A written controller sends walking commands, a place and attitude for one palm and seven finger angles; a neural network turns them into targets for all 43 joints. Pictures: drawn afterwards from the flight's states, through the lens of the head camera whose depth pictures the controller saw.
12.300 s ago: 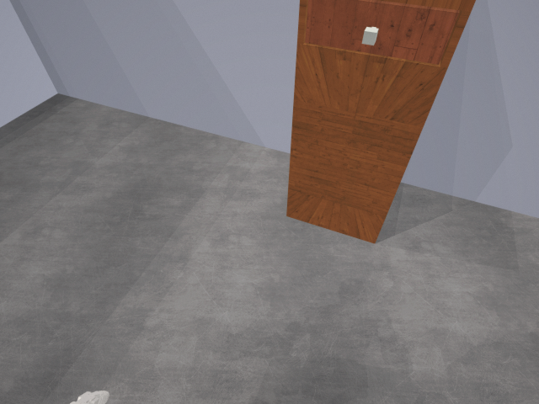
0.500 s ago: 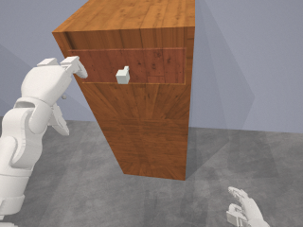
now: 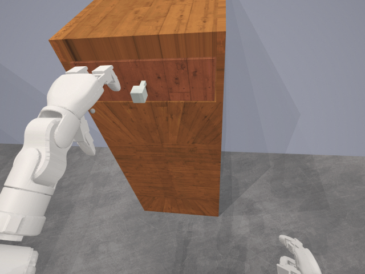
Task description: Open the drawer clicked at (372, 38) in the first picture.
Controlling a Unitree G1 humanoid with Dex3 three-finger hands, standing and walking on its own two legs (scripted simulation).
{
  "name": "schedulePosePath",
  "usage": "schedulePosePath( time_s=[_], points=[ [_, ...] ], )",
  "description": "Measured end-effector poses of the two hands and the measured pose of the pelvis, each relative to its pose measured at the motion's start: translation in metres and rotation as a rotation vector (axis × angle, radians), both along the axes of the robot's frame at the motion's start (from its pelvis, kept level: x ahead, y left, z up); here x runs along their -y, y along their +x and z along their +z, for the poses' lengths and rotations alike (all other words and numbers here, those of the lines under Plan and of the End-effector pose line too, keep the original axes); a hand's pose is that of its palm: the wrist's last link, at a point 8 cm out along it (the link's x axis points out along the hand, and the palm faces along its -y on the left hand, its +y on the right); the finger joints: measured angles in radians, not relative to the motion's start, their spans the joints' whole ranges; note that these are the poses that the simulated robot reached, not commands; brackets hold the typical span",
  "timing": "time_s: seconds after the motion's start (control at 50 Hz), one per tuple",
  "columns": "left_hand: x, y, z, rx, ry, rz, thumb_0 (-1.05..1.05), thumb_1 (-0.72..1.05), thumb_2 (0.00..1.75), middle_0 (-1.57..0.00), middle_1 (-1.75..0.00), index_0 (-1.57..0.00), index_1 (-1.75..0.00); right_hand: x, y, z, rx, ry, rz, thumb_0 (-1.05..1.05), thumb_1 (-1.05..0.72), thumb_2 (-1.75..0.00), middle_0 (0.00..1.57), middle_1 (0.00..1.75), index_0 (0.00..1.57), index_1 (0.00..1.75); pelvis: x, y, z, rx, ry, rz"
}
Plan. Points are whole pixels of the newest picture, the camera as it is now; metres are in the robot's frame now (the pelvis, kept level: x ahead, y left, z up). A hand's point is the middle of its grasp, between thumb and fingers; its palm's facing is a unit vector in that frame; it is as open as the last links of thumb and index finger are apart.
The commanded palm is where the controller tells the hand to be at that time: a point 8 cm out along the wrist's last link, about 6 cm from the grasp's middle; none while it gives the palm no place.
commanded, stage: move the hooked fingers above the handle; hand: left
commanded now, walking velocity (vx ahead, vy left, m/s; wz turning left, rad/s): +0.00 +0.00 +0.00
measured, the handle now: (140, 90) +0.53 +0.17 +0.13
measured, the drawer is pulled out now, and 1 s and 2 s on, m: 0.00 0.00 0.00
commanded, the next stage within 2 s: none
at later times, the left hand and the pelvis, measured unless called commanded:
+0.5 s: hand (111, 97) +0.42 +0.20 +0.19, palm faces +0.08 -0.04 -1.00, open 13.8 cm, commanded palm +0.39 +0.21 +0.26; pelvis +0.01 +0.00 +0.00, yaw +0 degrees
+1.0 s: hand (128, 83) +0.48 +0.18 +0.18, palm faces +0.06 -0.03 -1.00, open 13.8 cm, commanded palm +0.45 +0.19 +0.25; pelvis +0.03 +0.01 +0.00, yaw +0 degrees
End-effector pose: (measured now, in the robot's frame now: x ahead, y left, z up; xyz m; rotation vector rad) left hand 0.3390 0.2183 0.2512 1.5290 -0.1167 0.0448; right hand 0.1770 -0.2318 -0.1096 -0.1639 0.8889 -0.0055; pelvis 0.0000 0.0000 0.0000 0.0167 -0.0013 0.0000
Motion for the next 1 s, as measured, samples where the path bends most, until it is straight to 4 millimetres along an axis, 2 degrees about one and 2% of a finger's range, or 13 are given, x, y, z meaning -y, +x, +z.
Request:
schedulePosePath(
  time_s=[0.2, 0.42, 0.62, 0.74, 0.86, 1.0],
  points=[
    [-0.002, 0.014, 0.000, 0.014, -0.006, 0.022, 0.00, -0.49, 0.30, -0.32, -1.20, -0.32, -1.20, 0.001, -0.001, -0.003, -0.027, 0.002, -0.015, 0.01, -0.91, -0.90, 0.20, 0.30, 0.20, 0.30, -0.001, 0.005, 0.000, -0.014, 0.000, 0.000],
    [0.013, 0.042, -0.008, -0.029, 0.008, -0.009, 0.00, -0.49, 0.30, -0.32, -1.20, -0.32, -1.20, -0.006, 0.006, -0.002, -0.024, 0.002, -0.017, 0.01, -0.91, -0.90, 0.20, 0.30, 0.20, 0.30, -0.003, 0.009, 0.000, -0.031, -0.001, 0.007],
    [0.019, 0.071, -0.005, -0.019, 0.004, -0.005, 0.00, -0.49, 0.30, -0.32, -1.20, -0.32, -1.20, -0.002, -0.005, -0.008, -0.080, -0.001, -0.055, 0.01, -0.91, -0.90, 0.20, 0.30, 0.20, 0.30, -0.005, 0.018, 0.000, -0.054, -0.002, -0.004],
    [0.023, 0.082, -0.011, -0.042, 0.007, -0.008, 0.00, -0.49, 0.30, -0.31, -1.20, -0.32, -1.20, 0.002, -0.011, -0.012, -0.121, -0.009, -0.071, 0.01, -0.91, -0.90, 0.20, 0.30, 0.20, 0.30, -0.007, 0.023, 0.000, -0.065, -0.002, -0.004],
    [0.033, 0.095, -0.017, -0.055, 0.015, -0.032, 0.00, -0.49, 0.30, -0.32, -1.20, -0.32, -1.20, 0.005, -0.013, -0.014, -0.139, -0.020, -0.082, 0.01, -0.91, -0.90, 0.20, 0.30, 0.20, 0.30, -0.006, 0.027, 0.000, -0.077, -0.003, -0.001],
    [0.039, 0.115, -0.014, -0.044, 0.015, -0.021, 0.00, -0.49, 0.30, -0.32, -1.20, -0.32, -1.20, 0.006, -0.015, -0.016, -0.153, -0.020, -0.101, 0.01, -0.91, -0.90, 0.20, 0.30, 0.20, 0.30, -0.006, 0.032, -0.001, -0.094, -0.002, -0.003]
  ],
)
